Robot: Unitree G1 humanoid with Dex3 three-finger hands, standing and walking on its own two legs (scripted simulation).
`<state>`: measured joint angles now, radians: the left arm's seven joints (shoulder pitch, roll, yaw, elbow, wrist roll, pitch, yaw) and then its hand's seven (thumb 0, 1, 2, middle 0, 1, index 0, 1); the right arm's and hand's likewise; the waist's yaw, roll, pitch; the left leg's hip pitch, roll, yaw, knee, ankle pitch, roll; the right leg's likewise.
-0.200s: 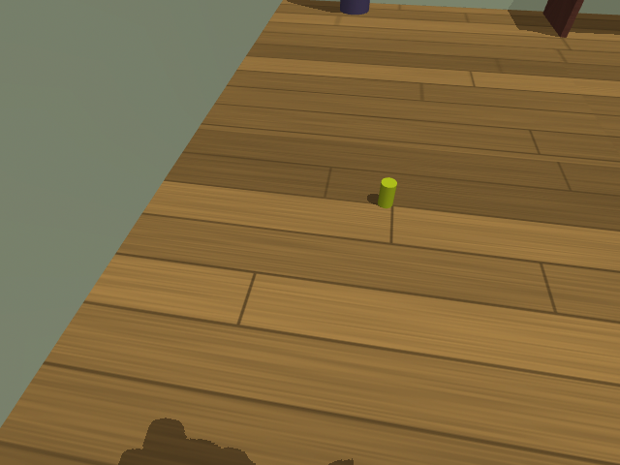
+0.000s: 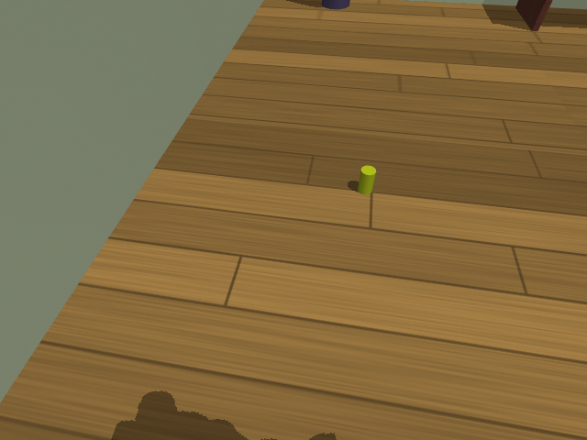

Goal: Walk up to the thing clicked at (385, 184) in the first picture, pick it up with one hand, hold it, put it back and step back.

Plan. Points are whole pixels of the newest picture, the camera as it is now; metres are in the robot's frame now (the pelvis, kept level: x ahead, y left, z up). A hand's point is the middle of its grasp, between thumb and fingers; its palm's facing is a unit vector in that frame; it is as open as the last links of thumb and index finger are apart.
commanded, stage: stand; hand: left
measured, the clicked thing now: (366, 180) +1.37 -0.36 -0.72
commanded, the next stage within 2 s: walk up in 0.92 s
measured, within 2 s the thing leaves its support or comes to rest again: neither
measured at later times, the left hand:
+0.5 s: hand out of the picture +0.08 +0.25 -0.15, palm faces -0.03 -0.94 -0.34, open 7.4 cm
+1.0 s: hand out of the picture +0.07 +0.25 -0.15, palm faces -0.06 -0.94 -0.33, open 7.4 cm
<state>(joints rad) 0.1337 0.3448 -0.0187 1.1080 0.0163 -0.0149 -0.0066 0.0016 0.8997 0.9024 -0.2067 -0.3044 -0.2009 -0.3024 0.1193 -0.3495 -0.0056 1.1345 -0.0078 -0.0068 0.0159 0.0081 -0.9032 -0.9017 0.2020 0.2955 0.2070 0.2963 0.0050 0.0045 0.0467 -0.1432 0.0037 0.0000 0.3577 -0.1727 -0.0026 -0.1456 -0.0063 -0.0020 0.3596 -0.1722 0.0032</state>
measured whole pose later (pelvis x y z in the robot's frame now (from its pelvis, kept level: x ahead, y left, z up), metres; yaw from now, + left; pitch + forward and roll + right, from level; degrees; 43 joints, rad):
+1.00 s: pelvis +0.01 +0.00 +0.00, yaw -3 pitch -2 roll +1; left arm 0.19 0.36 0.04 1.07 0.04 0.02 -0.06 0.00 0.90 0.90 -0.21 -0.30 -0.20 -0.30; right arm 0.15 -0.36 -0.05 1.07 -0.03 -0.04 0.03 0.01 -0.90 -0.90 0.20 0.30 0.21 0.30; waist 0.02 0.00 0.03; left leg -0.14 0.02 0.05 0.39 -0.26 0.03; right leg -0.25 0.00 0.01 0.60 -0.36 -0.02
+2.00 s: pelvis +0.38 -0.18 -0.02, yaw -22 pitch -2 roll +1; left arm 0.19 0.46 0.06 0.87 0.01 -0.05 -0.10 0.00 0.90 0.90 -0.20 -0.30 -0.20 -0.30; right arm 0.38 -0.45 -0.07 0.89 -0.01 -0.07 0.06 0.01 -0.90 -0.90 0.21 0.30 0.21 0.30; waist -0.06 0.01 0.06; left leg -0.04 0.09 0.19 0.49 -0.40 -0.03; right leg -0.46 -0.07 -0.03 0.60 -0.15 -0.03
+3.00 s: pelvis +0.75 -0.33 -0.02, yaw -24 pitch -3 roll -1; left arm 0.24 0.38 0.04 0.85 0.01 -0.09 -0.05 0.00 0.90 0.90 -0.21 -0.30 -0.20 -0.30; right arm 0.33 -0.44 -0.04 0.89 0.00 -0.03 0.06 0.01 -0.90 -0.90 0.20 0.30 0.21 0.30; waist 0.01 0.08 0.07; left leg -0.41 0.05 0.00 1.02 -0.40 0.03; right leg -0.30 -0.03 -0.09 0.56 -0.20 -0.04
